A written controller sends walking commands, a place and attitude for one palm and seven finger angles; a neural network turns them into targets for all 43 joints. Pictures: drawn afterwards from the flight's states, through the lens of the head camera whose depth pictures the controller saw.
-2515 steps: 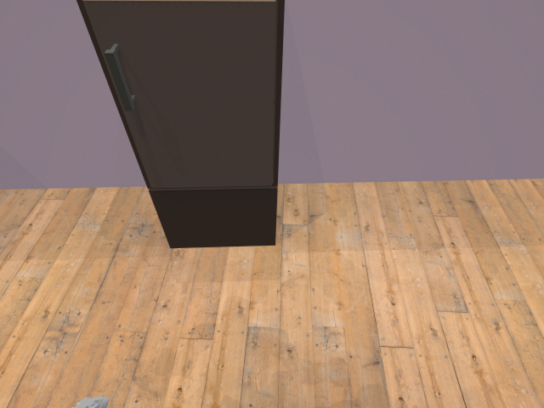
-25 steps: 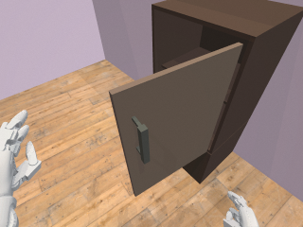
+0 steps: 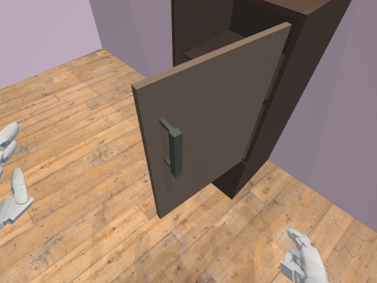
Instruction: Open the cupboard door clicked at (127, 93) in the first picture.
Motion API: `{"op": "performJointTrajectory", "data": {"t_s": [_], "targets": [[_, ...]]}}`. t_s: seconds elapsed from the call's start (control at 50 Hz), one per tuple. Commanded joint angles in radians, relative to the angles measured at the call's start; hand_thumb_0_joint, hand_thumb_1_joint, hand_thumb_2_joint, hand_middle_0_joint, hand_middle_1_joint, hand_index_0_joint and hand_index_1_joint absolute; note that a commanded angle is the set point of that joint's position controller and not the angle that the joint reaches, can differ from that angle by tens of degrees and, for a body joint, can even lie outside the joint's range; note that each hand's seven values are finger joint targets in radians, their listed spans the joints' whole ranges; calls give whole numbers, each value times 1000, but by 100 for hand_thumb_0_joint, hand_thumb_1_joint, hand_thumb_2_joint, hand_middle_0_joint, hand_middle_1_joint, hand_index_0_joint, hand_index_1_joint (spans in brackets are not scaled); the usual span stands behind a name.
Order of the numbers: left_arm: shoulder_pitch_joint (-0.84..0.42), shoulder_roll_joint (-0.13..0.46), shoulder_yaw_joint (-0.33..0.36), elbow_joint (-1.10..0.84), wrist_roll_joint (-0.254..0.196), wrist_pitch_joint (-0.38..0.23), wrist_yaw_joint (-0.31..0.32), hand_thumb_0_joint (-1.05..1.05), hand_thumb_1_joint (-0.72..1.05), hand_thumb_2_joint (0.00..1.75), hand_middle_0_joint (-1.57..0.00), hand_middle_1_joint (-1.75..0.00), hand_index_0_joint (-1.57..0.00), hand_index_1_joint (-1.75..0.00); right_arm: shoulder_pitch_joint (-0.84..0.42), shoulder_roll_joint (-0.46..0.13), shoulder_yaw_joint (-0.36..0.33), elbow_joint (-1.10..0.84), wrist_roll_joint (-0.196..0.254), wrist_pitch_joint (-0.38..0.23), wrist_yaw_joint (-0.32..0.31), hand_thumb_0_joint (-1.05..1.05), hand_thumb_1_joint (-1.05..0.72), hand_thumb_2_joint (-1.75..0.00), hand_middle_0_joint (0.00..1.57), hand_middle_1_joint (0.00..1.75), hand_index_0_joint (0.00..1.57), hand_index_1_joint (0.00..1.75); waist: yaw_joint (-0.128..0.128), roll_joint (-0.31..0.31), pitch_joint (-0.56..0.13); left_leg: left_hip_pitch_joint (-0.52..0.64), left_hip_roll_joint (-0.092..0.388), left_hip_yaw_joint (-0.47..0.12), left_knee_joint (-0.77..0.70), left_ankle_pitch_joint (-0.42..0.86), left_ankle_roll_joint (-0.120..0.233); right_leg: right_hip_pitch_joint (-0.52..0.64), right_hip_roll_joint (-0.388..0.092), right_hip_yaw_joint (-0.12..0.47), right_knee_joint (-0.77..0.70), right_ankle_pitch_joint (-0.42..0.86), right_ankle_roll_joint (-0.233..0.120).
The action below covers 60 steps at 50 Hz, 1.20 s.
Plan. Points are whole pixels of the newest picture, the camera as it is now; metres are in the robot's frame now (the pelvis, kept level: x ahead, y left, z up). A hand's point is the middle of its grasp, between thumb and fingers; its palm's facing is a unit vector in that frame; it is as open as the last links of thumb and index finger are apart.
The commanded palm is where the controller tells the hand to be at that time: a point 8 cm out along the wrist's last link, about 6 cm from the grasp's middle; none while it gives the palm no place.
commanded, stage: step back with the hand held close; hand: left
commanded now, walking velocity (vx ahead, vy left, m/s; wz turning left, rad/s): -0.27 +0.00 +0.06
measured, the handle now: (170, 149) +0.38 +0.07 +0.06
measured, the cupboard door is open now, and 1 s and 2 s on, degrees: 82 82 82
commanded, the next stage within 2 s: stop stepping back and stand still in 0.64 s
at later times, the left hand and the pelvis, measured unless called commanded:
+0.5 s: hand out of the picture +0.07 +0.30 +0.16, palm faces +0.54 -0.73 -0.41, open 7.4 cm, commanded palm +0.00 +0.33 +0.18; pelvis -0.11 +0.02 -0.02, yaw +6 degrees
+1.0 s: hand out of the picture -0.04 +0.30 +0.16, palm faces +0.45 -0.81 -0.38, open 7.4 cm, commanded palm -0.12 +0.33 +0.18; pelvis -0.26 +0.03 -0.01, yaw +0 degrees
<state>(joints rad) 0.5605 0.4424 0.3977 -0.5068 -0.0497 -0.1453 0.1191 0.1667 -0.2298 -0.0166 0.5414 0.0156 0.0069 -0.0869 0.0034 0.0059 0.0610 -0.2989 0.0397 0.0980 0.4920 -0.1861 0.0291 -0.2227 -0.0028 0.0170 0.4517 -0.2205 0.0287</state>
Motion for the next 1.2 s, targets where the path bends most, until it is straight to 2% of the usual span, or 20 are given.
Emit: {"op": "performJointTrajectory", "data": {"t_s": [0.0, 0.18, 0.26, 0.36, 0.42, 0.46, 0.48, 0.52, 0.66, 0.68, 0.72, 0.74, 0.8, 0.84, 0.88, 0.94, 1.06, 1.1, 1.14, 1.18], "targets": [[26, 148, 157, -203, -5, -82, 44, 0, 90, 90, -20, -30, -20, -30, -73, -115, -38, -159, -3, -66, -5, 0, -90, -90, 20, 30, 20, 30, 8, 93, -168, -33, 90, -112, -111, 27, 10, 66, -15, 15, 20, 153, -14], [-65, 153, 189, -235, 32, -138, 60, 0, 90, 90, -20, -30, -20, -30, -58, -135, -45, -144, -10, -147, -11, 0, -90, -90, 20, 30, 20, 30, 8, 185, -115, -389, 159, -235, -253, -537, 59, 189, 55, -14, 192, -94, -15], [-43, 141, 184, -238, 25, -147, 62, 0, 90, 90, -20, -30, -20, -30, -29, -113, -44, -125, -14, -171, -4, 0, -90, -90, 20, 30, 20, 30, -2, 81, -123, -273, 77, -167, -105, -472, 25, 24, 7, 94, 56, -201, -54], [-112, 129, 128, -183, 26, -137, 81, 0, 90, 90, -20, -30, -20, -30, 2, -84, -39, -47, -27, -154, 5, 0, -90, -90, 20, 30, 20, 30, -32, -198, -102, 87, -42, -80, 327, -209, -41, -421, -205, 272, -193, -257, -137], [-179, 141, 125, -207, 23, -134, 80, 0, 90, 90, -20, -30, -20, -30, -22, -110, -37, -60, -21, -146, -6, 0, -90, -90, 20, 30, 20, 30, -36, -32, -49, 20, 25, -182, 28, -296, -8, -387, -75, 134, -54, -261, -56], [-174, 151, 176, -236, 29, -153, 79, 0, 90, 90, -20, -30, -20, -30, -68, -141, -39, -89, -21, -168, -17, 0, -90, -90, 20, 30, 20, 30, -13, 347, -88, -401, 288, -507, -392, -738, 98, -18, 114, -20, 467, -251, 8], [-181, 205, 212, -244, 32, -156, 82, 0, 90, 90, -20, -30, -20, -30, -74, -111, -46, -87, -28, -174, -21, 0, -90, -90, 20, 30, 20, 30, -4, 338, -146, -455, 345, -559, -451, -659, 123, 55, 128, 12, 752, -278, -4], [-152, 198, 216, -298, 9, -174, 74, 0, 90, 90, -20, -30, -20, -30, -68, -99, -72, -63, -30, -206, 8, 0, -90, -90, 20, 30, 20, 30, 13, 137, -229, -188, 290, -378, -306, -359, 97, -87, 113, 35, 806, -311, -18], [-102, 150, 157, -240, -44, -160, 65, 0, 90, 90, -20, -30, -20, -30, -69, -80, -45, -38, -26, -204, 43, 0, -90, -90, 20, 30, 20, 30, 7, 258, -218, -76, 231, -137, -365, -325, -57, 47, 105, -116, 212, -432, -74], [-107, 166, 168, -234, -42, -165, 62, 0, 90, 90, -20, -30, -20, -30, -64, -75, -49, -33, -31, -199, 45, 0, -90, -90, 20, 30, 20, 30, 6, 219, -202, -29, 199, -106, -276, -282, -86, 19, 65, -71, 7, -397, -96], [-177, 227, 177, -263, -18, -196, 64, 0, 90, 90, -20, -30, -20, -30, -57, -60, -44, -5, -25, -179, 41, 0, -90, -90, 20, 30, 20, 30, 3, -171, -146, 113, 34, -55, 360, -130, -127, -357, -327, 507, -366, -288, -224], [-226, 271, 203, -278, 4, -199, 78, 0, 90, 90, -20, -30, -20, -30, -76, -70, -29, -13, -50, -178, 43, 0, -90, -90, 20, 30, 20, 30, 16, -148, -84, -32, -14, -79, 540, -249, -113, -339, -380, 437, -323, 4, -253], [-216, 193, 148, -186, 2, -131, 49, 0, 90, 90, -20, -30, -20, -30, -66, -72, -25, -53, -4, -178, 14, 0, -90, -90, 20, 30, 20, 30, -6, -260, -89, -121, -9, -117, 391, -185, -55, -59, -218, 209, -54, 495, -166], [-170, 137, 122, -124, 0, -99, 42, 0, 90, 90, -20, -30, -20, -30, -40, -75, -7, -36, -7, -169, -6, 0, -90, -90, 20, 30, 20, 30, -35, -38, -110, 93, -45, -61, 38, 22, -38, -69, -118, 86, 36, 393, -88], [-195, 156, 126, -161, -4, -100, 40, 0, 90, 90, -20, -30, -20, -30, -40, -119, -21, -53, -7, -192, -11, 0, -90, -90, 20, 30, 20, 30, -17, 214, -150, 192, 154, -289, -141, 191, 20, -108, 8, 0, 179, -63, -5], [-128, 169, 151, -203, -12, -119, 46, 0, 90, 90, -20, -30, -20, -30, -38, -86, -16, -49, -31, -217, 1, 0, -90, -90, 20, 30, 20, 30, -22, 268, -158, 79, 247, -526, -417, -354, 10, -90, 58, 34, 365, -301, -12], [62, 152, 143, -282, 6, -86, 66, 0, 90, 90, -20, -30, -20, -30, -52, -94, -29, -76, -39, -185, 17, 0, -90, -90, 20, 30, 20, 30, 1, 274, -144, -176, 132, -195, -383, -488, -14, 216, 117, -157, 159, -330, -74], [69, 171, 161, -240, 10, -73, 63, 0, 90, 90, -20, -30, -20, -30, -47, -78, -28, -71, -40, -157, 6, 0, -90, -90, 20, 30, 20, 30, 11, 120, -124, -260, 51, -101, -114, -404, -38, 286, 49, -82, -96, -301, -105], [-32, 230, 199, -262, 5, -79, 50, 0, 90, 90, -20, -30, -20, -30, -31, -93, -39, -50, -31, -135, 7, 0, -90, -90, 20, 30, 20, 30, 2, -187, -75, -368, -45, -65, 569, -222, -44, 5, -343, 442, -323, -421, -268], [-136, 213, 199, -176, 4, -94, 42, 0, 90, 90, -20, -30, -20, -30, -13, -88, -34, -26, -31, -142, 12, 0, -90, -90, 20, 30, 20, 30, -33, -104, -82, -404, -5, -133, 762, -150, -60, -135, -327, 421, -333, -627, -250]]}}
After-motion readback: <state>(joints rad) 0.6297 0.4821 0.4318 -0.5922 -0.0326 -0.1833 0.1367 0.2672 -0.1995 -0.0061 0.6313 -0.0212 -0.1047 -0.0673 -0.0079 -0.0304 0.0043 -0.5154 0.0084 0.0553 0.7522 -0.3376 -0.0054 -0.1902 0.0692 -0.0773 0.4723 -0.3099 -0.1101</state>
